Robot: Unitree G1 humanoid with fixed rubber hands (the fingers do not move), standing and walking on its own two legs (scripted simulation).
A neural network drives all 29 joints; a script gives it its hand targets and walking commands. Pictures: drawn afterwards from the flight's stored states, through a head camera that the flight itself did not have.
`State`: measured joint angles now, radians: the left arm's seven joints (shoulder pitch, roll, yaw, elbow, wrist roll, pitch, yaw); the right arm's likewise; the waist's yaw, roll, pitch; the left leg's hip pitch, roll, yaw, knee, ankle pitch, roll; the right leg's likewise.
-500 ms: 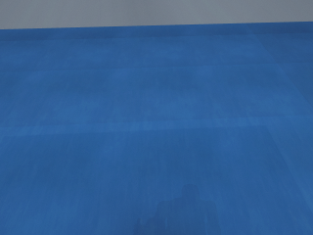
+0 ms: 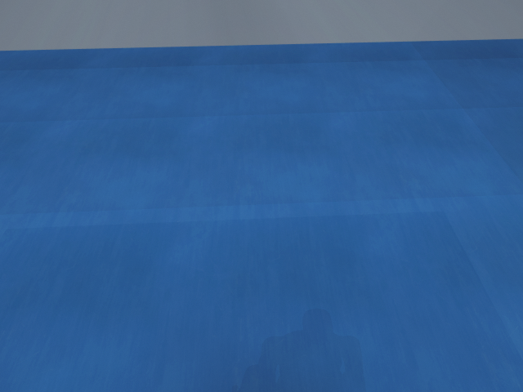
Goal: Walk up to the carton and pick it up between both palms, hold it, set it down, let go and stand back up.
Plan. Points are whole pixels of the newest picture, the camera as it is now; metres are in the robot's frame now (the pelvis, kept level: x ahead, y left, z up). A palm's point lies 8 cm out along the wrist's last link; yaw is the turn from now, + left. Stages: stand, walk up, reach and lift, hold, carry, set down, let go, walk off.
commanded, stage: stand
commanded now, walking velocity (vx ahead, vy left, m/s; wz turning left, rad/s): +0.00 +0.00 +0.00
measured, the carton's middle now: out of the picture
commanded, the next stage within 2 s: walk up in 1.06 s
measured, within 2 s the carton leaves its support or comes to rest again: neither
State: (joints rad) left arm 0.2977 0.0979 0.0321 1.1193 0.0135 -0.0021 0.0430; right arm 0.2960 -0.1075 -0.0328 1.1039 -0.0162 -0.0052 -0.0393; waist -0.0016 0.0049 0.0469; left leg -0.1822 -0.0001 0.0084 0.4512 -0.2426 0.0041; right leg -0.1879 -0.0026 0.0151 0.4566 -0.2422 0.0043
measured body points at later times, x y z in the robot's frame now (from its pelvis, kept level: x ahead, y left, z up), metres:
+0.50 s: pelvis +0.00 +0.00 +0.00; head +0.01 +0.00 +0.45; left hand -0.03 +0.20 -0.16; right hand -0.02 -0.20 -0.16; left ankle +0.00 +0.12 -0.74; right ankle +0.00 -0.12 -0.74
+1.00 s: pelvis +0.00 +0.01 +0.00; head +0.01 +0.00 +0.45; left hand -0.03 +0.20 -0.16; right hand -0.03 -0.20 -0.16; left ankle +0.00 +0.12 -0.74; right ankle +0.00 -0.12 -0.74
